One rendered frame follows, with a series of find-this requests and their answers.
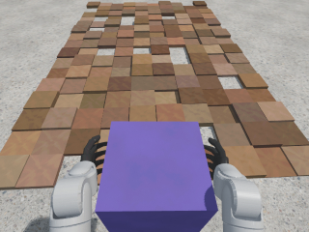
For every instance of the robot right hand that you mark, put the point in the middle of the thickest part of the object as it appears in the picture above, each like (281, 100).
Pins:
(219, 155)

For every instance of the robot left hand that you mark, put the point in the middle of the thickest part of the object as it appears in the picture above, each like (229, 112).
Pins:
(90, 154)

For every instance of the robot left forearm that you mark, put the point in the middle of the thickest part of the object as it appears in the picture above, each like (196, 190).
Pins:
(71, 199)

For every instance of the carton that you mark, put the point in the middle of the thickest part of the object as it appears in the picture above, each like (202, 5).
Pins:
(155, 178)

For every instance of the robot right forearm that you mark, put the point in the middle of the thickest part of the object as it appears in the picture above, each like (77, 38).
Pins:
(241, 200)

